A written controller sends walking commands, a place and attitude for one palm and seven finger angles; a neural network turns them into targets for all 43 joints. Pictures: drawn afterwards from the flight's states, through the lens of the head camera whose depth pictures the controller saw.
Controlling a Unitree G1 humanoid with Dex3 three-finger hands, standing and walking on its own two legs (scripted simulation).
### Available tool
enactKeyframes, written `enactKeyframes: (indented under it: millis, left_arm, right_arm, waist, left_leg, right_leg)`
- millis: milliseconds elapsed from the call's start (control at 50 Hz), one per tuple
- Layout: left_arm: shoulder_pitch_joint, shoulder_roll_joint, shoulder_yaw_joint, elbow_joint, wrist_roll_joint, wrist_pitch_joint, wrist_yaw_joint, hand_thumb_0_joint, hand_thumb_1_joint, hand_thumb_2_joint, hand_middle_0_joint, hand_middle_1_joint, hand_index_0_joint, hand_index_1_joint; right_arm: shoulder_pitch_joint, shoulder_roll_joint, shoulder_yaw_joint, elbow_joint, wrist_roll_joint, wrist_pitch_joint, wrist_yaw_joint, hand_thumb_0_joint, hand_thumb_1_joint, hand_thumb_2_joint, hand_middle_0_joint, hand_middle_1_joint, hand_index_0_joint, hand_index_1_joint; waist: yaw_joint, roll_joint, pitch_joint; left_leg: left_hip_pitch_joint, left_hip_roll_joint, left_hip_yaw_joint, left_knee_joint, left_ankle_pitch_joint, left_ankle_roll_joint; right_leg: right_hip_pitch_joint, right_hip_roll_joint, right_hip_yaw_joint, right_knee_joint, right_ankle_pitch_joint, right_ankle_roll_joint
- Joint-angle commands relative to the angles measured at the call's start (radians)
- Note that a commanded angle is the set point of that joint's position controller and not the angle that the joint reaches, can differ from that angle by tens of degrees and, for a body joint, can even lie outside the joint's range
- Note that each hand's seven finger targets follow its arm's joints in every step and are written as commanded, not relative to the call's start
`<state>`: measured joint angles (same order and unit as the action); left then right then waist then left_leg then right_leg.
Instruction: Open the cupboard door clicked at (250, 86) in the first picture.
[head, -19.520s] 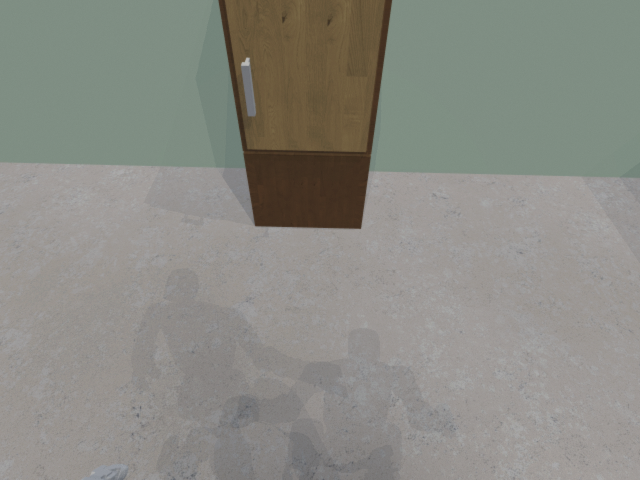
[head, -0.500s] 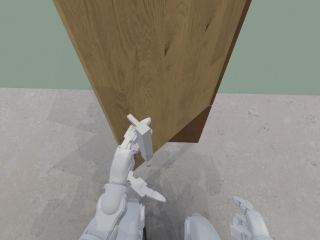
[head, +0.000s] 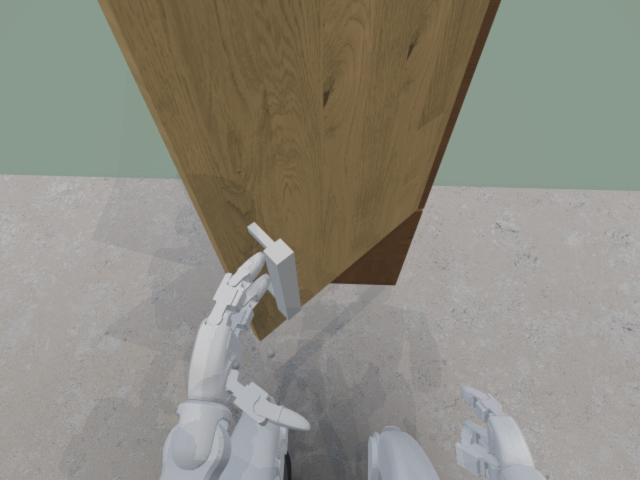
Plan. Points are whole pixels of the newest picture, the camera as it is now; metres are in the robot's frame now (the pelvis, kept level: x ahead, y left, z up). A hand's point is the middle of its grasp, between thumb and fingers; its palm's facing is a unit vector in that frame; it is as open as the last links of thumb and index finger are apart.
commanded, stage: slide the hand sideways off the handle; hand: left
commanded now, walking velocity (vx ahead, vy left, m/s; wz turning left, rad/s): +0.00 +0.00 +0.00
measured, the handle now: (274, 273) +0.36 +0.08 +0.03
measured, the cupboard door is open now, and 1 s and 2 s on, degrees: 44 44 44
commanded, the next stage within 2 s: draw the hand back to the body in 0.50 s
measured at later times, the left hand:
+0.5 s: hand (220, 388) +0.22 +0.13 +0.02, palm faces -0.01 -1.00 -0.02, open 16.3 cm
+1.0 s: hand (151, 384) +0.21 +0.16 +0.11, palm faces +0.00 -1.00 -0.05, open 16.3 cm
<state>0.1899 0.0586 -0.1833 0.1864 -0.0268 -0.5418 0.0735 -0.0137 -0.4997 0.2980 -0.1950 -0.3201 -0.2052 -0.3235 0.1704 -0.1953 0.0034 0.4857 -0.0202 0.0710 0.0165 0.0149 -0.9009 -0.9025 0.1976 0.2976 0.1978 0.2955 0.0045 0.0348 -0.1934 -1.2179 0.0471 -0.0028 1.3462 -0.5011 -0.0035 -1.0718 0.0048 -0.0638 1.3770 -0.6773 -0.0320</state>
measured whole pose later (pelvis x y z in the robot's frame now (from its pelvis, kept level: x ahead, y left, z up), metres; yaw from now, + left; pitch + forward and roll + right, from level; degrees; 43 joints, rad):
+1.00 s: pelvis +0.01 +0.01 +0.04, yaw +1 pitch +16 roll -3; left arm 0.54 0.21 0.03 -0.21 -0.22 -0.36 -0.15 -0.01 -0.50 0.30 -0.15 -0.30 -0.15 -0.30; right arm 0.24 -0.20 0.02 0.43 0.03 -0.01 -0.08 0.02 -0.90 -0.90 0.20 0.30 0.20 0.30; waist 0.00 0.06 -0.18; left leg -1.00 0.04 -0.03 1.20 -0.47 0.00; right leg -0.83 0.02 -0.09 1.17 -0.61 -0.02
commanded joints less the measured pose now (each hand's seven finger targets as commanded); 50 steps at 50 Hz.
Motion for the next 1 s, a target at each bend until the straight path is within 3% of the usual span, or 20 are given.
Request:
enactKeyframes:
  millis: [0, 40, 160, 280, 300, 340, 380, 420, 480, 520, 560, 660, 720, 820, 880, 980]
  left_arm:
    - [-0.016, 0.029, 0.061, -0.246, -0.042, -0.085, -0.021, 0.0, -0.5, 0.3, -0.15, -0.3, -0.15, -0.3]
    - [0.035, 0.052, 0.086, -0.268, -0.055, -0.085, -0.039, 0.0, -0.5, 0.3, -0.15, -0.3, -0.15, -0.3]
    - [0.09, 0.081, 0.105, -0.319, -0.078, -0.072, -0.084, 0.0, -0.5, 0.3, -0.15, -0.3, -0.15, -0.3]
    - [0.191, 0.118, 0.164, -0.361, -0.113, -0.067, -0.134, 0.0, -0.5, 0.3, -0.15, -0.3, -0.15, -0.3]
    - [0.184, 0.115, 0.159, -0.368, -0.119, -0.065, -0.144, 0.0, -0.5, 0.3, -0.15, -0.3, -0.15, -0.3]
    - [0.192, 0.134, 0.185, -0.374, -0.132, -0.062, -0.165, 0.0, -0.5, 0.3, -0.15, -0.3, -0.15, -0.3]
    - [0.212, 0.143, 0.188, -0.408, -0.141, -0.065, -0.185, 0.0, -0.5, 0.3, -0.15, -0.3, -0.15, -0.3]
    - [0.238, 0.139, 0.192, -0.406, -0.156, -0.062, -0.206, 0.0, -0.5, 0.3, -0.15, -0.3, -0.15, -0.3]
    - [0.229, 0.145, 0.19, -0.431, -0.165, -0.061, -0.225, 0.0, -0.5, 0.3, -0.15, -0.3, -0.15, -0.3]
    - [0.227, 0.123, 0.168, -0.433, -0.167, -0.059, -0.227, 0.0, -0.5, 0.3, -0.15, -0.3, -0.15, -0.3]
    - [0.201, 0.138, 0.171, -0.43, -0.163, -0.05, -0.22, 0.0, -0.5, 0.3, -0.15, -0.3, -0.15, -0.3]
    - [0.281, 0.236, 0.264, -0.621, -0.165, -0.005, -0.184, 0.0, -0.5, 0.3, -0.15, -0.3, -0.15, -0.3]
    - [0.326, 0.188, 0.232, -0.623, -0.172, 0.061, -0.177, 0.0, -0.5, 0.3, -0.15, -0.3, -0.15, -0.3]
    - [0.327, 0.189, 0.23, -0.591, -0.184, 0.119, -0.194, 0.0, -0.5, 0.3, -0.15, -0.3, -0.15, -0.3]
    - [0.322, 0.219, 0.263, -0.591, -0.198, 0.119, -0.209, 0.0, -0.5, 0.3, -0.15, -0.3, -0.15, -0.3]
    - [0.363, 0.258, 0.318, -0.645, -0.23, 0.107, -0.226, 0.0, -0.5, 0.3, -0.15, -0.3, -0.15, -0.3]
  right_arm:
    - [-0.039, -0.111, -0.052, -0.146, -0.001, -0.064, -0.015, 0.0, -0.9, -0.9, 0.2, 0.3, 0.2, 0.3]
    - [-0.038, -0.111, -0.055, -0.149, 0.0, -0.07, -0.017, 0.0, -0.9, -0.9, 0.2, 0.3, 0.2, 0.3]
    - [-0.03, -0.114, -0.055, -0.158, 0.003, -0.087, -0.029, 0.0, -0.9, -0.9, 0.2, 0.3, 0.2, 0.3]
    - [-0.037, -0.109, -0.06, -0.163, 0.006, -0.105, -0.044, 0.0, -0.9, -0.9, 0.2, 0.3, 0.2, 0.3]
    - [-0.035, -0.11, -0.06, -0.159, 0.008, -0.108, -0.047, 0.0, -0.9, -0.9, 0.2, 0.3, 0.2, 0.3]
    - [-0.036, -0.112, -0.062, -0.157, 0.01, -0.113, -0.052, 0.0, -0.9, -0.9, 0.2, 0.3, 0.2, 0.3]
    - [-0.037, -0.112, -0.064, -0.157, 0.011, -0.121, -0.056, 0.0, -0.9, -0.9, 0.2, 0.3, 0.2, 0.3]
    - [-0.035, -0.114, -0.067, -0.156, 0.013, -0.126, -0.059, 0.0, -0.9, -0.9, 0.2, 0.3, 0.2, 0.3]
    - [-0.041, -0.117, -0.067, -0.157, 0.013, -0.137, -0.064, 0.0, -0.9, -0.9, 0.2, 0.3, 0.2, 0.3]
    - [-0.036, -0.12, -0.068, -0.157, 0.012, -0.146, -0.063, 0.0, -0.9, -0.9, 0.2, 0.3, 0.2, 0.3]
    - [-0.037, -0.124, -0.065, -0.158, 0.012, -0.151, -0.066, 0.0, -0.9, -0.9, 0.2, 0.3, 0.2, 0.3]
    - [-0.022, -0.119, -0.07, -0.199, 0.023, -0.139, -0.072, 0.0, -0.9, -0.9, 0.2, 0.3, 0.2, 0.3]
    - [-0.011, -0.113, -0.064, -0.211, 0.033, -0.124, -0.077, 0.0, -0.9, -0.9, 0.2, 0.3, 0.2, 0.3]
    - [-0.001, -0.121, -0.051, -0.209, 0.04, -0.126, -0.093, 0.0, -0.9, -0.9, 0.2, 0.3, 0.2, 0.3]
    - [-0.001, -0.124, -0.042, -0.211, 0.043, -0.133, -0.1, 0.0, -0.9, -0.9, 0.2, 0.3, 0.2, 0.3]
    - [0.011, -0.124, -0.037, -0.223, 0.049, -0.146, -0.104, 0.0, -0.9, -0.9, 0.2, 0.3, 0.2, 0.3]
  waist:
    - [-0.007, -0.064, -0.293]
    - [0.002, -0.062, -0.3]
    - [-0.014, -0.07, -0.28]
    - [0.002, -0.061, -0.299]
    - [-0.012, -0.072, -0.294]
    - [-0.011, -0.084, -0.284]
    - [-0.003, -0.045, -0.306]
    - [-0.013, -0.068, -0.295]
    - [-0.014, -0.039, -0.286]
    - [-0.021, -0.047, -0.278]
    - [-0.023, -0.049, -0.255]
    - [0.039, 0.031, -0.371]
    - [0.01, -0.015, -0.298]
    - [-0.022, -0.046, -0.186]
    - [-0.02, -0.028, -0.143]
    - [0.001, 0.03, -0.134]
  left_leg:
    - [0.326, -0.049, -0.026, -0.122, 0.153, 0.024]
    - [0.317, -0.049, -0.022, -0.114, 0.163, 0.024]
    - [0.277, -0.048, -0.025, -0.088, 0.164, 0.029]
    - [0.247, -0.047, -0.018, -0.059, 0.18, 0.025]
    - [0.243, -0.044, -0.02, -0.052, 0.178, 0.026]
    - [0.219, -0.044, -0.022, -0.047, 0.158, 0.025]
    - [0.237, -0.043, -0.024, -0.045, 0.185, 0.026]
    - [0.234, -0.041, -0.027, -0.041, 0.178, 0.027]
    - [0.226, -0.04, -0.03, -0.034, 0.168, 0.028]
    - [0.232, -0.039, -0.034, -0.035, 0.151, 0.03]
    - [0.21, -0.038, -0.041, -0.035, 0.126, 0.032]
    - [0.356, -0.038, -0.038, -0.129, 0.193, 0.03]
    - [0.394, -0.04, -0.035, -0.183, 0.178, 0.032]
    - [0.413, -0.038, -0.045, -0.255, 0.109, 0.031]
    - [0.439, -0.041, -0.044, -0.29, 0.103, 0.03]
    - [0.541, -0.041, -0.044, -0.366, 0.143, 0.027]
  right_leg:
    - [0.075, 0.017, 0.046, -0.23, 0.317, -0.001]
    - [0.092, 0.016, 0.055, -0.231, 0.336, 0.0]
    - [0.087, 0.016, 0.063, -0.225, 0.347, 0.005]
    - [0.117, 0.008, 0.087, -0.218, 0.396, 0.014]
    - [0.111, 0.006, 0.091, -0.219, 0.41, 0.02]
    - [0.115, 0.004, 0.101, -0.225, 0.387, 0.023]
    - [0.11, 0.008, 0.091, -0.207, 0.406, 0.017]
    - [0.102, 0.007, 0.09, -0.209, 0.409, 0.023]
    - [0.074, 0.01, 0.085, -0.2, 0.369, 0.018]
    - [0.046, 0.015, 0.073, -0.197, 0.326, 0.015]
    - [0.027, 0.02, 0.072, -0.2, 0.269, 0.008]
    - [0.125, 0.031, 0.043, -0.223, 0.306, -0.003]
    - [0.158, 0.032, 0.029, -0.288, 0.317, 0.012]
    - [0.185, 0.034, 0.014, -0.371, 0.24, 0.02]
    - [0.217, 0.033, 0.014, -0.409, 0.223, 0.018]
    - [0.287, 0.039, -0.001, -0.453, 0.264, 0.013]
